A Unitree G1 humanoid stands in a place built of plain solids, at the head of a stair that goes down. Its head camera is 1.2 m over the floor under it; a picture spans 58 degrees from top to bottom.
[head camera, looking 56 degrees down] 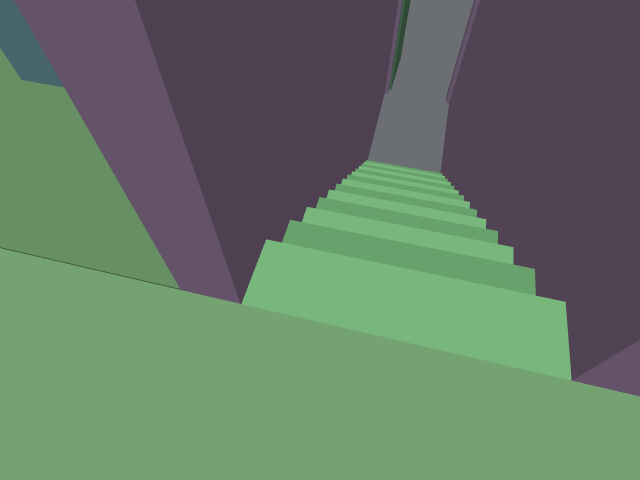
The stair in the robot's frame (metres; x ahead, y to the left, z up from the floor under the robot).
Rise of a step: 0.21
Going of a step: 0.25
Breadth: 0.96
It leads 14 degrees to the right of straight ahead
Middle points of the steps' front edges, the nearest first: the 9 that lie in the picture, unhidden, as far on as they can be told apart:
0.70 -0.28 0.00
0.94 -0.34 -0.21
1.18 -0.40 -0.43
1.42 -0.46 -0.64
1.66 -0.52 -0.86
1.90 -0.58 -1.07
2.13 -0.64 -1.29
2.37 -0.70 -1.50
2.61 -0.76 -1.72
